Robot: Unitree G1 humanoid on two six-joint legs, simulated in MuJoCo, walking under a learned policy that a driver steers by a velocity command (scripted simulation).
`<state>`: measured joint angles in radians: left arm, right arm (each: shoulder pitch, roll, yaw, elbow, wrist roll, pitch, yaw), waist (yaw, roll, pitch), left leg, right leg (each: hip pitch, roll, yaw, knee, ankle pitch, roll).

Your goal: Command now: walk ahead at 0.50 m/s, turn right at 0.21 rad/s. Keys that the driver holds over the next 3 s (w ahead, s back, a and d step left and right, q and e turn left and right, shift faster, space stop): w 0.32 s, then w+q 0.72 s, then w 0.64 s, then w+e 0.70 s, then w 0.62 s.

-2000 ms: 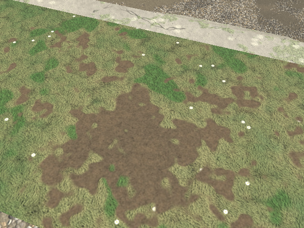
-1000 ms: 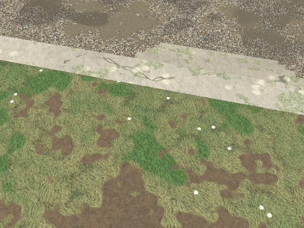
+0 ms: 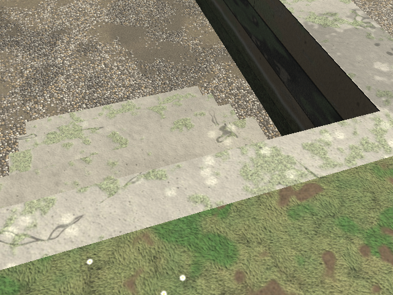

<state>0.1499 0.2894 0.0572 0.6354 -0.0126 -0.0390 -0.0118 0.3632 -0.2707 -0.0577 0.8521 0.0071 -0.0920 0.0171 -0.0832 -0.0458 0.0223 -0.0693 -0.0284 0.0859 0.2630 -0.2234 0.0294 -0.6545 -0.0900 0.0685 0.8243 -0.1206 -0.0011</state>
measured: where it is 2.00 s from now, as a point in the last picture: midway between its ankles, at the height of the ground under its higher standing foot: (133, 166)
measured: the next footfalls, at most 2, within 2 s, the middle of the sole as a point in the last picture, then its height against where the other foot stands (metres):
right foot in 0.18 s outside the picture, level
left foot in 0.74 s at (150, 259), level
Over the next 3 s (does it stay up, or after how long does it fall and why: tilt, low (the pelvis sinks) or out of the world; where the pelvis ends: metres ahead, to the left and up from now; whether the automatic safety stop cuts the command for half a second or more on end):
stays up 1.54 0.34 -0.46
